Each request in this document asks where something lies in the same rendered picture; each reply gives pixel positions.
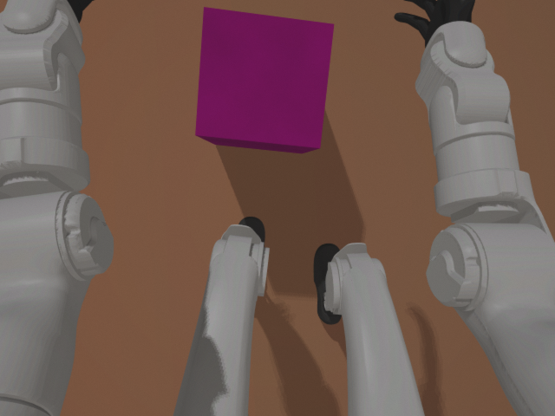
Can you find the robot right thigh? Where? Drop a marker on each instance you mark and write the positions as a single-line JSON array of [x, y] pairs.
[[381, 380]]

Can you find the right robot upper arm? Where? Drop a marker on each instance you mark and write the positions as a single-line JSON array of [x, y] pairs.
[[500, 279]]

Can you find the robot right forearm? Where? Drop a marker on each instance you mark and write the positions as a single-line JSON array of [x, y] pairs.
[[469, 116]]

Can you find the robot left forearm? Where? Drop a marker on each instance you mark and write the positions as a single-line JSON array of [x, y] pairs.
[[40, 102]]

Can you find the robot right hand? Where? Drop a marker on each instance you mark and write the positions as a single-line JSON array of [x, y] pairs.
[[439, 12]]

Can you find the carton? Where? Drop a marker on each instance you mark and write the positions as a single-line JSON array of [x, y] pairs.
[[262, 81]]

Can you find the right robot shin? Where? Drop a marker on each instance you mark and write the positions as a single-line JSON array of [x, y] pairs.
[[349, 249]]

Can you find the left robot upper arm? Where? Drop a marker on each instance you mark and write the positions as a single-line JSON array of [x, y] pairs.
[[51, 246]]

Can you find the robot left hand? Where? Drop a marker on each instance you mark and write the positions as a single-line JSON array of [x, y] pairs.
[[78, 6]]

